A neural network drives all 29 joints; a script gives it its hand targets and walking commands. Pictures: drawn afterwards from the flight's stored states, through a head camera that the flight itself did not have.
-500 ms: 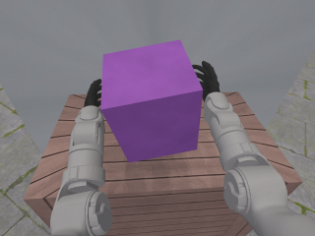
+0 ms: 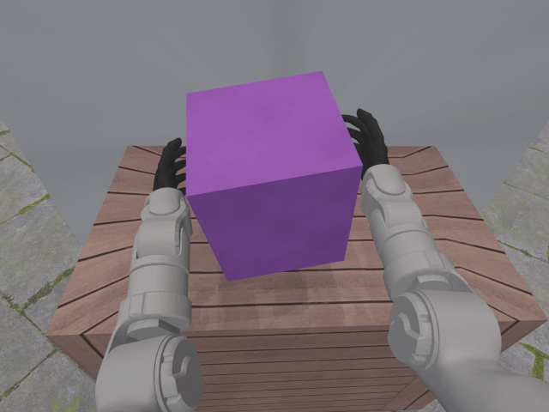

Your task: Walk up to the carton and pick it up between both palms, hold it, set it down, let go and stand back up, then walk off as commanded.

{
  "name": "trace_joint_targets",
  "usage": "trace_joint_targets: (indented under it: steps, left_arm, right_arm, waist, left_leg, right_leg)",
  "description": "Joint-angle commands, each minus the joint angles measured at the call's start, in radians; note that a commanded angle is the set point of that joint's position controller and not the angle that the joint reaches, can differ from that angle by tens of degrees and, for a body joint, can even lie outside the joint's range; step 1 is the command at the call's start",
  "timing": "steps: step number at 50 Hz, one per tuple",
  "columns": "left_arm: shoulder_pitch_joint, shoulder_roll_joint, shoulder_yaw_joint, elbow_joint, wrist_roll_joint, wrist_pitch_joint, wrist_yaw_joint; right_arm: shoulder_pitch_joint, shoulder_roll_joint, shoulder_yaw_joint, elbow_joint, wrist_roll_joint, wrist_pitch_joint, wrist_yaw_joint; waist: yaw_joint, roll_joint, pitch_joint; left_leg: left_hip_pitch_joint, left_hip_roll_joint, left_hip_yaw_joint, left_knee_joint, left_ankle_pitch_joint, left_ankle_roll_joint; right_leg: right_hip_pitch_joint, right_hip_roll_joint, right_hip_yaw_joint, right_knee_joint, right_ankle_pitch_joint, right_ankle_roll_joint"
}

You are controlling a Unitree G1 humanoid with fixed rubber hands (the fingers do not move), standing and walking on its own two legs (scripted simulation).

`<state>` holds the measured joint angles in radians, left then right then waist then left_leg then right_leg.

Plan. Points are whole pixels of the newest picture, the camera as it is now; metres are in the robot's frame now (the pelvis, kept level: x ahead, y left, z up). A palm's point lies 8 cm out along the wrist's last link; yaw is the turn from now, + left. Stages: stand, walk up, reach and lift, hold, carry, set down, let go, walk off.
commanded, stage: set down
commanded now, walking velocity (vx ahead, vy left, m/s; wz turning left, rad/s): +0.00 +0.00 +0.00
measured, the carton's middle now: (271, 183) +0.45 +0.01 +0.11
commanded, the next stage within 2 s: none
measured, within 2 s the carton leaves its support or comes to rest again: neither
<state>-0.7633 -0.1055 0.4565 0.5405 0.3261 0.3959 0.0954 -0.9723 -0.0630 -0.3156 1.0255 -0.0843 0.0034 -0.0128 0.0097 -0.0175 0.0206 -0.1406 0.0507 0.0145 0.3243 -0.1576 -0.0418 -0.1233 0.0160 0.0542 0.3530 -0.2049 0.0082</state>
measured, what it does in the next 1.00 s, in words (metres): stands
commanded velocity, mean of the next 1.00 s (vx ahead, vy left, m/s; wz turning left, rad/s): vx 0.00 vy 0.00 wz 0.00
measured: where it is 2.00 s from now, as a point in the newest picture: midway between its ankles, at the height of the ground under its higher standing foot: outside the picture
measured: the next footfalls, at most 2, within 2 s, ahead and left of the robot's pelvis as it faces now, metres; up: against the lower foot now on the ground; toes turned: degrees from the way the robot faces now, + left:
none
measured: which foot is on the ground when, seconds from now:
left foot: down 0.00-1.00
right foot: down 0.00-1.00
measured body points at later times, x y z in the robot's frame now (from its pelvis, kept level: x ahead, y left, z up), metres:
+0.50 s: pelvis +0.00 +0.00 +0.00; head +0.04 +0.00 +0.45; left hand +0.41 +0.17 +0.10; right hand +0.46 -0.12 +0.13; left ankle +0.01 +0.15 -0.75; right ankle -0.01 -0.12 -0.75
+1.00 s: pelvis +0.00 +0.00 +0.00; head +0.07 +0.00 +0.44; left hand +0.41 +0.17 +0.07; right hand +0.47 -0.12 +0.10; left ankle +0.01 +0.15 -0.75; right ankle -0.01 -0.12 -0.75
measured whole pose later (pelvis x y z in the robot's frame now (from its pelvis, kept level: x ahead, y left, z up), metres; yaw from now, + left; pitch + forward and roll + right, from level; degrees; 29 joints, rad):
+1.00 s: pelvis +0.00 +0.00 +0.00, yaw +0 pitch +8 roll +0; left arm -0.74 -0.18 0.54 0.59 0.33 0.22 0.13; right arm -0.97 -0.03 -0.51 1.03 -0.31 -0.08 0.07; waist 0.05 -0.01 -0.01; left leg -0.33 0.05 0.01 0.32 -0.13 -0.04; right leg -0.32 0.02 0.05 0.35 -0.18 0.01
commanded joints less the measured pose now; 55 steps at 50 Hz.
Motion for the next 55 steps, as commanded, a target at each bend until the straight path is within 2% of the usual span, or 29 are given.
trace_joint_targets:
  steps: [1,2,5,6,7,8,12,18,20,21,22,23,27,28,31,32,35,37,38,39,41,43,44,45,48,50,52,54,55]
  left_arm:
    - [-0.7,-0.406,-0.202,-0.1,0.025,-0.129,-0.075]
    - [-0.69,-0.42,-0.206,-0.097,0.021,-0.132,-0.073]
    - [-0.705,-0.417,-0.191,-0.1,0.028,-0.15,-0.065]
    - [-0.7,-0.42,-0.197,-0.096,0.023,-0.152,-0.066]
    - [-0.693,-0.424,-0.189,-0.094,0.027,-0.155,-0.062]
    - [-0.701,-0.422,-0.184,-0.083,0.024,-0.159,-0.064]
    - [-0.687,-0.433,-0.185,-0.077,0.026,-0.177,-0.058]
    - [-0.721,-0.449,-0.204,-0.087,0.021,-0.215,-0.038]
    - [-0.687,-0.449,-0.183,-0.067,0.038,-0.224,-0.035]
    - [-0.699,-0.452,-0.192,-0.072,0.033,-0.228,-0.032]
    - [-0.708,-0.447,-0.186,-0.066,0.028,-0.23,-0.031]
    - [-0.686,-0.442,-0.169,-0.036,0.038,-0.227,-0.031]
    - [-0.709,-0.451,-0.17,-0.059,0.043,-0.241,-0.024]
    - [-0.694,-0.449,-0.156,-0.041,0.046,-0.241,-0.025]
    - [-0.695,-0.448,-0.147,-0.049,0.055,-0.253,-0.019]
    - [-0.688,-0.438,-0.135,-0.035,0.059,-0.253,-0.018]
    - [-0.698,-0.442,-0.134,-0.025,0.054,-0.259,-0.018]
    - [-0.671,-0.431,-0.109,-0.011,0.069,-0.263,-0.019]
    - [-0.662,-0.447,-0.117,-0.019,0.068,-0.267,-0.02]
    - [-0.68,-0.445,-0.119,-0.012,0.066,-0.266,-0.018]
    - [-0.664,-0.442,-0.111,-0.013,0.075,-0.272,-0.014]
    - [-0.657,-0.456,-0.116,-0.013,0.073,-0.276,-0.014]
    - [-0.648,-0.454,-0.108,-0.014,0.076,-0.283,-0.016]
    - [-0.659,-0.454,-0.116,-0.028,0.072,-0.286,-0.013]
    - [-0.657,-0.465,-0.123,-0.031,0.079,-0.295,-0.011]
    - [-0.649,-0.46,-0.126,-0.016,0.071,-0.299,-0.01]
    - [-0.646,-0.469,-0.134,-0.024,0.067,-0.307,-0.01]
    - [-0.61,-0.475,-0.13,-0.004,0.077,-0.305,-0.011]
    - [-0.614,-0.475,-0.117,0.01,0.085,-0.304,-0.014]
  right_arm:
    - [-0.52,0.478,0.215,0.013,-0.003,-0.037,0.189]
    - [-0.532,0.492,0.228,-0.009,-0.003,-0.045,0.187]
    - [-0.531,0.495,0.214,0.019,-0.017,-0.046,0.191]
    - [-0.527,0.493,0.216,0.013,-0.017,-0.052,0.191]
    - [-0.522,0.5,0.211,0.013,-0.023,-0.051,0.193]
    - [-0.524,0.495,0.197,0.021,-0.032,-0.052,0.19]
    - [-0.517,0.504,0.178,0.011,-0.06,-0.064,0.19]
    - [-0.517,0.495,0.125,0.036,-0.108,-0.087,0.201]
    - [-0.52,0.498,0.122,0.026,-0.122,-0.092,0.202]
    - [-0.514,0.495,0.116,0.03,-0.122,-0.092,0.207]
    - [-0.509,0.484,0.102,0.046,-0.139,-0.089,0.207]
    - [-0.516,0.476,0.098,0.05,-0.139,-0.087,0.209]
    - [-0.526,0.497,0.083,0.028,-0.156,-0.093,0.217]
    - [-0.526,0.495,0.079,0.039,-0.165,-0.092,0.22]
    - [-0.52,0.501,0.061,0.044,-0.179,-0.097,0.224]
    - [-0.512,0.499,0.055,0.059,-0.183,-0.091,0.225]
    - [-0.512,0.491,0.033,0.068,-0.203,-0.092,0.23]
    - [-0.508,0.489,0.03,0.066,-0.212,-0.092,0.229]
    - [-0.504,0.507,0.034,0.051,-0.218,-0.096,0.231]
    - [-0.509,0.486,0.012,0.06,-0.225,-0.099,0.232]
    - [-0.506,0.496,0.015,0.064,-0.231,-0.1,0.234]
    - [-0.496,0.5,0.009,0.066,-0.235,-0.105,0.232]
    - [-0.493,0.509,0.021,0.058,-0.238,-0.109,0.233]
    - [-0.489,0.504,0.009,0.058,-0.243,-0.11,0.233]
    - [-0.483,0.509,0.013,0.057,-0.245,-0.12,0.231]
    - [-0.492,0.506,0.001,0.058,-0.258,-0.124,0.233]
    - [-0.471,0.509,0.002,0.07,-0.262,-0.129,0.23]
    - [-0.451,0.51,0.004,0.074,-0.261,-0.129,0.231]
    - [-0.457,0.515,0.001,0.075,-0.261,-0.126,0.228]
  waist:
    - [0.164,0.023,-0.542]
    - [0.175,0.022,-0.586]
    - [0.186,0.022,-0.593]
    - [0.174,0.017,-0.604]
    - [0.18,0.009,-0.613]
    - [0.173,-0.008,-0.603]
    - [0.172,-0.014,-0.65]
    - [0.154,0.019,-0.729]
    - [0.18,0.007,-0.736]
    - [0.174,0.018,-0.745]
    - [0.164,0.005,-0.729]
    - [0.177,-0.007,-0.717]
    - [0.178,0.005,-0.746]
    - [0.19,-0.012,-0.729]
    - [0.193,-0.003,-0.76]
    - [0.194,-0.022,-0.742]
    - [0.18,-0.022,-0.747]
    - [0.194,-0.034,-0.721]
    - [0.198,-0.029,-0.754]
    - [0.183,-0.025,-0.76]
    - [0.196,-0.024,-0.758]
    - [0.188,-0.027,-0.768]
    - [0.198,-0.026,-0.79]
    - [0.187,-0.021,-0.807]
    - [0.185,-0.005,-0.815]
    - [0.186,-0.018,-0.826]
    - [0.178,-0.005,-0.839]
    - [0.191,-0.004,-0.817]
    - [0.187,-0.012,-0.785]
  left_leg:
    - [0.227,-0.033,0.112,0.024,0.443,-0.003]
    - [0.222,-0.036,0.113,0.032,0.47,-0.003]
    - [0.206,-0.032,0.116,0.033,0.483,-0.009]
    - [0.202,-0.034,0.113,0.035,0.478,-0.003]
    - [0.204,-0.031,0.114,0.035,0.48,-0.002]
    - [0.19,-0.034,0.116,0.032,0.46,0.002]
    - [0.174,-0.032,0.119,0.037,0.465,0.003]
    - [0.227,-0.02,0.121,0.056,0.523,-0.014]
    - [0.214,-0.02,0.13,0.053,0.525,-0.009]
    - [0.221,-0.019,0.126,0.058,0.54,-0.014]
    - [0.206,-0.019,0.129,0.052,0.506,-0.009]
    - [0.187,-0.019,0.128,0.045,0.482,-0.003]
    - [0.192,-0.017,0.132,0.042,0.477,-0.004]
    - [0.181,-0.017,0.132,0.04,0.466,0.005]
    - [0.185,-0.018,0.139,0.045,0.473,0.007]
    - [0.181,-0.017,0.14,0.046,0.474,0.007]
    - [0.17,-0.014,0.139,0.046,0.476,0.006]
    - [0.145,-0.017,0.143,0.044,0.469,0.015]
    - [0.158,-0.016,0.142,0.047,0.495,0.011]
    - [0.161,-0.013,0.139,0.048,0.483,0.012]
    - [0.164,-0.012,0.141,0.053,0.508,0.011]
    - [0.18,-0.01,0.14,0.06,0.533,0.008]
    - [0.174,-0.012,0.142,0.069,0.556,0.01]
    - [0.174,-0.011,0.141,0.069,0.555,0.006]
    - [0.181,-0.01,0.142,0.078,0.591,-0.001]
    - [0.189,-0.007,0.143,0.077,0.575,0.002]
    - [0.207,-0.007,0.142,0.092,0.633,-0.003]
    - [0.217,-0.004,0.142,0.091,0.643,-0.005]
    - [0.202,-0.006,0.144,0.089,0.624,-0.001]
  right_leg:
    - [0.037,0.05,-0.163,-0.032,0.367,0.029]
    - [0.059,0.049,-0.16,-0.026,0.418,0.031]
    - [0.039,0.05,-0.164,-0.022,0.411,0.029]
    - [0.036,0.046,-0.161,-0.023,0.43,0.03]
    - [0.028,0.049,-0.163,-0.024,0.418,0.032]
    - [0.038,0.044,-0.16,-0.024,0.428,0.033]
    - [0.045,0.044,-0.16,-0.018,0.45,0.035]
    - [-0.037,0.053,-0.178,-0.03,0.379,0.016]
    - [-0.031,0.053,-0.174,-0.031,0.39,0.015]
    - [-0.032,0.055,-0.178,-0.025,0.39,0.014]
    - [-0.029,0.052,-0.179,-0.028,0.382,0.017]
    - [-0.027,0.049,-0.175,-0.03,0.379,0.016]
    - [-0.039,0.051,-0.176,-0.022,0.36,0.016]
    - [-0.048,0.049,-0.173,-0.026,0.353,0.018]
    - [-0.058,0.045,-0.175,-0.026,0.354,0.016]
    - [-0.054,0.045,-0.173,-0.025,0.359,0.018]
    - [-0.061,0.044,-0.174,-0.019,0.363,0.021]
    - [-0.056,0.04,-0.169,-0.016,0.369,0.02]
    - [-0.041,0.042,-0.169,-0.014,0.389,0.021]
    - [-0.066,0.042,-0.175,-0.017,0.369,0.018]
    - [-0.064,0.041,-0.171,-0.012,0.378,0.02]
    - [-0.084,0.047,-0.178,-0.012,0.387,0.021]
    - [-0.078,0.043,-0.172,-0.009,0.413,0.021]
    - [-0.07,0.046,-0.176,-0.006,0.406,0.018]
    - [-0.071,0.047,-0.177,0.0,0.422,0.02]
    - [-0.097,0.049,-0.18,-0.011,0.401,0.015]
    - [-0.11,0.05,-0.18,-0.007,0.424,0.013]
    - [-0.115,0.05,-0.179,-0.013,0.428,0.013]
    - [-0.113,0.05,-0.177,-0.015,0.423,0.016]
